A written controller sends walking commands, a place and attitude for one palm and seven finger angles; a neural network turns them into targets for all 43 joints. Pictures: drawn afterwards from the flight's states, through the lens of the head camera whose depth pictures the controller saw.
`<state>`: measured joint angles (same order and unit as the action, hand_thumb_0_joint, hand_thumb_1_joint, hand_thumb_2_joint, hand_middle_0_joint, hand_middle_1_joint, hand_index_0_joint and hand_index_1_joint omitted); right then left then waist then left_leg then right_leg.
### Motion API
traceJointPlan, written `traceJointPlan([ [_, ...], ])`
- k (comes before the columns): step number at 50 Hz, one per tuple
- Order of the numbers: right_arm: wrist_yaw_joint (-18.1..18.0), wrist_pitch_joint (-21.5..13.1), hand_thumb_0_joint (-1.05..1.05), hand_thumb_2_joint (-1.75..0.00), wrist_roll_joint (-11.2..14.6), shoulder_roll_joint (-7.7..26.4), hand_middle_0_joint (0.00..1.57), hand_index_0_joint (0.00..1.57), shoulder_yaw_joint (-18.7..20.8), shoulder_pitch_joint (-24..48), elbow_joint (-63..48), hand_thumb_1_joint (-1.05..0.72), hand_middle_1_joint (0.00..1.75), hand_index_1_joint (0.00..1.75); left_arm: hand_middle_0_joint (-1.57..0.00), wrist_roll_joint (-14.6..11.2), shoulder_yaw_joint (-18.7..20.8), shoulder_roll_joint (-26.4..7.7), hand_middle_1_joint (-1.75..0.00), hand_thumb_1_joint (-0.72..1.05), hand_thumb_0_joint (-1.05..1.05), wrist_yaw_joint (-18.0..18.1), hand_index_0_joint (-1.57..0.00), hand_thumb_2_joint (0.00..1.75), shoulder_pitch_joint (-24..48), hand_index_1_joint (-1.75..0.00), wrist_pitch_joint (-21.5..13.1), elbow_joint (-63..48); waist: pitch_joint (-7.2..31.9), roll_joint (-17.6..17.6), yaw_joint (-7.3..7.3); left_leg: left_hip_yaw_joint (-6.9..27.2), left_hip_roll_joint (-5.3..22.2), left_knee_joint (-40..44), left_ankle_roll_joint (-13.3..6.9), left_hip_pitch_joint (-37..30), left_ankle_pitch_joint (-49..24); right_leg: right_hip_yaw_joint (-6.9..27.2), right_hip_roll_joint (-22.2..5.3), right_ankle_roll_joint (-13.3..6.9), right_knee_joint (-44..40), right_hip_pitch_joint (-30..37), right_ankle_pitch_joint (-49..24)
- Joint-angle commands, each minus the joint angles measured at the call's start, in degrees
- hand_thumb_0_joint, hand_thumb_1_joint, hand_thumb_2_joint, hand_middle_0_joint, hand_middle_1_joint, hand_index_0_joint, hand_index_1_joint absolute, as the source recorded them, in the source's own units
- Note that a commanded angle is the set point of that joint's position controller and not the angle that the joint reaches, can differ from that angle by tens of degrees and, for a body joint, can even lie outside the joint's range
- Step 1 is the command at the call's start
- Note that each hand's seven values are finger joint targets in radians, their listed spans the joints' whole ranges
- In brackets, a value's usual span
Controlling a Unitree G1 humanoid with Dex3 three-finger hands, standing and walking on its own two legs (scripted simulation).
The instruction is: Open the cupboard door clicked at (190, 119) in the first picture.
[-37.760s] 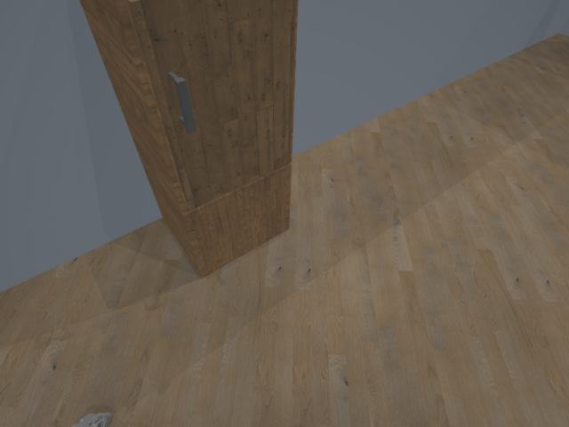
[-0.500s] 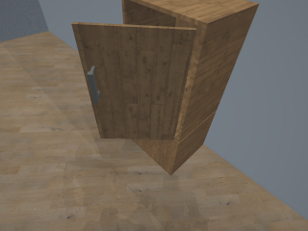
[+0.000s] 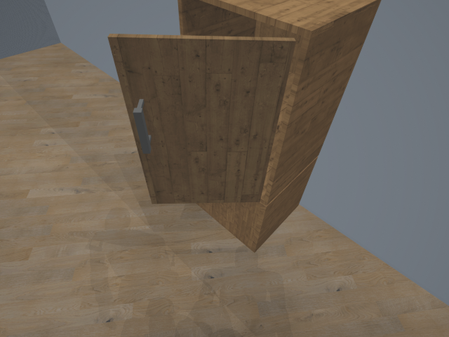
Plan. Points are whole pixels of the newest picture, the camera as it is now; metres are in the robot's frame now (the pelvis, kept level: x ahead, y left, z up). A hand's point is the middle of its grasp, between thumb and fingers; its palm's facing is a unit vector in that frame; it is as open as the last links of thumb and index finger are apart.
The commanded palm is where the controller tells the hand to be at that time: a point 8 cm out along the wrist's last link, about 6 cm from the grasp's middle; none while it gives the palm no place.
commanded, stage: shuffle to correct the standing spot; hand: left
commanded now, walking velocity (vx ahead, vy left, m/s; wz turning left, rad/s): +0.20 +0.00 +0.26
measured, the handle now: (144, 127) +0.60 +0.24 +0.03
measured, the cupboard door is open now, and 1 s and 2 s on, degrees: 46 46 46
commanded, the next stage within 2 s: come to a stop and stand still in 0.26 s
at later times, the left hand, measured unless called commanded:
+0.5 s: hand out of the picture +0.01 +0.18 -0.18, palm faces +0.18 -0.97 -0.14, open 7.4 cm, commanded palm none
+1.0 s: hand out of the picture +0.07 +0.20 -0.17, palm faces +0.12 -0.97 -0.21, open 7.4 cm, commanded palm none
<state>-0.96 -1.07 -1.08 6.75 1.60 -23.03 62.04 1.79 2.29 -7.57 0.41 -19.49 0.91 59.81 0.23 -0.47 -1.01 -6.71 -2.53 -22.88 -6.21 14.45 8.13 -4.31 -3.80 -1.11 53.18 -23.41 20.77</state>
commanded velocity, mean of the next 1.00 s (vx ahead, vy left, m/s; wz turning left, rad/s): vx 0.04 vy -0.03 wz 0.03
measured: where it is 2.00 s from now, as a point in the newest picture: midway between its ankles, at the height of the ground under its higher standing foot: outside the picture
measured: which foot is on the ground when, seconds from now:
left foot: down 0.00-0.20, up 0.22-0.48, down 0.50-0.82, up 0.84-1.00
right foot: up 0.00-0.16, down 0.18-0.52, up 0.54-0.80, down 0.82-1.00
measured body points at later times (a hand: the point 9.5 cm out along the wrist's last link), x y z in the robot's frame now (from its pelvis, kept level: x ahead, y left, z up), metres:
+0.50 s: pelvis +0.08 +0.03 -0.01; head +0.08 +0.04 +0.44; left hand +0.00 +0.23 -0.17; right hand +0.14 -0.22 -0.15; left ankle +0.16 +0.16 -0.74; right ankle +0.03 -0.12 -0.74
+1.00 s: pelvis +0.06 +0.02 +0.00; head +0.06 +0.01 +0.45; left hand +0.06 +0.25 -0.15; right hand +0.12 -0.21 -0.16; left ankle +0.08 +0.15 -0.72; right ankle +0.06 -0.08 -0.74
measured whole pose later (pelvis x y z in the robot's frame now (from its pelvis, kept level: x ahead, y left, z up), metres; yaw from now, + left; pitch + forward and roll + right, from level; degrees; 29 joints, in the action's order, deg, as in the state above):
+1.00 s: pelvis +0.06 +0.02 +0.00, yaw +3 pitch -1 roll +0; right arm -0.5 2.4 -1.2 10.2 3.6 -13.6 59.4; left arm 1.8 2.1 -8.1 1.3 -18.4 0.6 58.0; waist -0.2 1.1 0.5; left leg -3.4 2.5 -39.2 0.7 19.5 18.1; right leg -5.3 -0.7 -1.9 27.7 -11.1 15.6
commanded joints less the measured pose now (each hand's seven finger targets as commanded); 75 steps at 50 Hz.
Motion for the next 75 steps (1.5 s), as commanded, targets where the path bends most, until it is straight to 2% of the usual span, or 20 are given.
traceJointPlan([
  [1, -0.8, -1.3, 0.00, -0.90, -0.3, 8.7, 0.20, 0.20, 2.0, -3.6, -1.6, -0.90, 0.30, 0.30, -0.20, -0.1, 0.3, -1.4, -0.30, 0.90, 0.00, 0.1, -0.20, 0.90, 0.3, -0.30, -1.0, -4.4, -4.0, 4.6, -0.38, 21.5, 16.5, 16.8, -5.2, -0.8, 22.8, 0.5, -0.8, 0.5, -8.0, -2.4, 1.8],
  [8, -0.3, -0.3, 0.00, -0.90, -0.3, 7.5, 0.20, 0.20, 2.5, 0.0, -1.8, -0.90, 0.30, 0.30, -0.20, -0.2, 1.3, -2.8, -0.30, 0.90, 0.00, 0.7, -0.20, 0.90, -7.2, -0.30, -1.6, -2.4, -4.0, 0.2, 3.72, 16.7, 10.4, 8.1, -0.2, 11.9, 25.2, 0.0, 1.1, -1.4, -32.0, 22.3, -1.2],
  [10, 0.2, 0.1, 0.00, -0.90, 0.1, 3.6, 0.20, 0.20, 1.8, 2.6, -4.8, -0.90, 0.30, 0.30, -0.20, 0.3, 2.8, -9.3, -0.30, 0.90, 0.00, 1.7, -0.20, 0.90, -11.6, -0.30, -1.9, -1.8, -7.3, -16.3, 5.62, 2.9, 0.3, -16.9, 4.6, 29.6, 22.1, 27.1, -19.5, -10.1, -45.9, 27.3, 22.3],
  [11, 0.9, 0.1, 0.00, -0.90, -0.8, 6.6, 0.20, 0.20, 2.5, 6.2, -5.9, -0.90, 0.30, 0.30, -0.20, -0.6, 3.0, -10.0, -0.30, 0.90, 0.00, 2.2, -0.20, 0.90, -10.8, -0.30, -3.0, -2.1, -9.2, -13.1, 5.63, 5.6, 4.0, -27.6, 3.9, 28.7, 18.6, 30.8, -22.0, -11.9, -49.4, 20.1, 23.5],
  [13, 1.7, 0.5, 0.00, -0.90, -0.7, 5.5, 0.20, 0.20, 2.8, 4.5, -5.4, -0.90, 0.30, 0.30, -0.20, -0.4, 2.5, -7.6, -0.30, 0.90, 0.00, 2.2, -0.20, 0.90, -5.2, -0.30, -4.1, -3.4, -9.4, -4.9, 1.21, 6.9, 6.2, -35.4, 4.3, 26.7, 12.1, 23.1, -18.6, -10.3, -48.3, 15.5, 14.9],
  [16, 2.2, 0.5, 0.00, -0.90, -0.4, 4.1, 0.20, 0.20, 2.5, 3.6, -5.8, -0.90, 0.30, 0.30, -0.20, -0.2, 2.0, -6.8, -0.30, 0.90, 0.00, 1.7, -0.20, 0.90, -3.0, -0.30, -5.0, -3.8, -7.4, -6.3, 0.05, 4.2, 7.2, -31.7, 5.9, 21.0, 7.0, 8.6, -13.0, -7.7, -44.6, 14.4, -3.7],
  [23, 1.0, -0.5, 0.00, -0.90, 0.0, 3.8, 0.20, 0.20, 0.8, 4.0, -5.7, -0.90, 0.30, 0.30, -0.20, -0.3, 1.1, -7.1, -0.30, 0.90, 0.00, 1.5, -0.20, 0.90, -5.3, -0.30, -2.6, -1.3, -5.4, -5.1, 0.18, -0.2, 4.6, -4.6, 7.6, -3.2, -4.4, 1.3, -6.7, -2.6, -29.9, 7.5, -20.8],
  [25, -0.1, -0.9, 0.00, -0.90, -0.1, 11.7, 0.20, 0.20, 2.0, -0.1, -4.8, -0.90, 0.30, 0.30, -0.20, -0.9, 0.1, -4.2, -0.30, 0.90, 0.00, 1.8, -0.20, 0.90, -10.0, -0.30, -1.7, -0.8, 2.9, 8.5, 0.56, 11.7, 17.1, -3.4, 3.4, -14.2, -31.4, -1.0, -1.9, 1.9, -20.8, 4.7, -4.7],
  [28, -1.5, 0.1, 0.00, -0.90, 0.1, 12.9, 0.20, 0.20, 2.3, 4.2, -4.9, -0.90, 0.30, 0.30, -0.20, -0.8, -0.4, -3.9, -0.30, 0.90, 0.00, 2.3, -0.20, 0.90, -10.1, -0.30, 0.3, -0.2, 0.8, 16.1, 0.37, 16.2, 22.1, 3.0, -1.9, -6.2, -35.8, 0.7, 0.0, 2.6, -9.4, 6.6, 10.2],
  [32, -2.2, 1.0, 0.00, -0.90, -0.1, 13.7, 0.20, 0.20, 3.4, 8.8, -5.8, -0.90, 0.30, 0.30, -0.20, -0.4, 0.4, -4.6, -0.30, 0.90, 0.00, 1.2, -0.20, 0.90, -6.8, -0.30, 1.3, -2.4, 3.2, 9.0, 0.37, 14.8, 23.9, 2.6, -5.0, -4.8, -27.2, 3.3, 0.0, 2.0, -0.4, 2.6, 9.2],
  [39, -1.3, 2.8, 0.00, -0.90, -0.9, 12.1, 0.20, 0.20, 4.3, 15.4, -7.9, -0.90, 0.30, 0.30, -0.20, 0.0, 1.9, -3.6, -0.30, 0.90, 0.00, 0.4, -0.20, 0.90, -13.8, -0.30, 2.0, -2.5, 1.6, 5.6, 4.70, 10.0, 16.5, 5.1, 2.1, 13.8, 18.6, -1.5, 2.7, 0.5, -23.3, 19.7, -2.5],
  [40, -0.9, 3.3, 0.00, -0.90, -0.5, 9.5, 0.20, 0.20, 3.9, 15.1, -8.2, -0.90, 0.30, 0.30, -0.20, 0.6, 2.2, -5.5, -0.30, 0.90, 0.00, 0.6, -0.20, 0.90, -14.8, -0.30, 1.8, -2.5, -1.7, -2.2, 5.19, 5.3, 10.2, -3.1, 5.0, 18.0, 23.0, 3.7, -0.7, -1.1, -33.5, 19.2, 1.1],
  [41, -0.4, 3.9, 0.00, -0.90, 0.1, 4.4, 0.20, 0.20, 3.1, 14.3, -9.2, -0.90, 0.30, 0.30, -0.20, 1.0, 2.4, -9.6, -0.30, 0.90, 0.00, 1.0, -0.20, 0.90, -11.0, -0.30, 1.1, -4.3, -4.8, -15.4, 3.70, 0.2, 3.8, -17.7, 8.2, 19.0, 20.4, 21.1, -12.9, -6.4, -45.8, 9.8, 19.3],
  [42, 0.1, 4.1, 0.00, -0.90, -0.1, 5.3, 0.20, 0.20, 3.1, 15.7, -9.8, -0.90, 0.30, 0.30, -0.20, 0.3, 2.1, -10.2, -0.30, 0.90, 0.00, 1.6, -0.20, 0.90, -3.8, -0.30, 0.3, -6.4, -6.0, -13.5, 3.04, 4.6, 5.2, -28.0, 7.3, 12.7, 18.5, 24.5, -17.1, -9.1, -50.3, -2.2, 24.6],
  [45, 0.8, 3.2, 0.00, -0.90, -0.4, 5.0, 0.20, 0.20, 2.6, 9.9, -6.3, -0.90, 0.30, 0.30, -0.20, 0.1, 1.5, -8.0, -0.30, 0.90, 0.00, 1.7, -0.20, 0.90, 5.5, -0.30, -1.6, -7.1, -7.1, -7.3, -1.41, 5.5, 5.9, -29.3, 6.6, 9.5, 12.1, 12.2, -9.7, -7.0, -43.5, 0.3, 5.6],
  [51, -0.4, 0.2, 0.00, -0.90, -0.3, 5.3, 0.20, 0.20, 0.2, 5.4, -2.1, -0.90, 0.30, 0.30, -0.20, -1.1, -0.1, -5.8, -0.30, 0.90, 0.00, 0.9, -0.20, 0.90, -1.4, -0.30, -2.0, -1.9, -2.2, 2.6, 1.56, 8.8, 9.0, 2.9, 5.5, -6.0, -4.0, 5.4, -3.2, -1.6, -31.2, 7.7, -9.1],
  [52, 0.0, -0.6, 0.00, -0.90, -0.9, 10.3, 0.20, 0.20, 0.4, 5.3, -6.4, -0.90, 0.30, 0.30, -0.20, -0.1, -1.0, -13.0, -0.30, 0.90, 0.00, 1.8, -0.20, 0.90, -0.4, -0.30, -3.2, -4.4, -9.2, -1.2, -0.59, 9.5, 7.5, -0.5, 4.7, -0.8, -2.7, 3.0, -1.0, -0.9, -32.8, 6.7, -5.9],
  [55, -0.8, -1.5, 0.00, -0.90, -0.5, 7.2, 0.20, 0.20, 0.5, 3.5, -7.2, -0.90, 0.30, 0.30, -0.20, -0.7, -0.4, -8.8, -0.30, 0.90, 0.00, 2.0, -0.20, 0.90, -1.2, -0.30, -2.8, -4.5, 4.9, 11.6, 0.43, 9.1, 7.6, -5.3, 4.9, -1.4, -3.8, 5.8, -3.3, -3.0, -26.8, 12.1, -10.2],
  [59, -1.1, -0.7, 0.00, -0.90, -0.3, 7.5, 0.20, 0.20, 0.4, 1.6, -7.6, -0.90, 0.30, 0.30, -0.20, -0.5, -0.3, -8.8, -0.30, 0.90, 0.00, 1.7, -0.20, 0.90, -1.4, -0.30, -1.9, -4.5, -3.4, -3.1, 0.35, 7.7, 6.7, -6.2, 4.3, 4.9, 1.8, 6.4, -3.4, -2.8, -29.8, 9.2, -6.0],
  [75, -0.5, -0.7, 0.00, -0.90, 0.1, 10.1, 0.20, 0.20, 0.5, 5.5, -5.0, -0.90, 0.30, 0.30, -0.20, -0.7, -0.5, -10.3, -0.30, 0.90, 0.00, 1.8, -0.20, 0.90, -0.1, -0.30, -2.0, -4.4, -4.9, -0.4, 1.07, 8.9, 7.6, 0.9, 4.1, 1.5, 3.2, 6.0, -2.9, -0.8, -31.6, 9.4, -6.5],
])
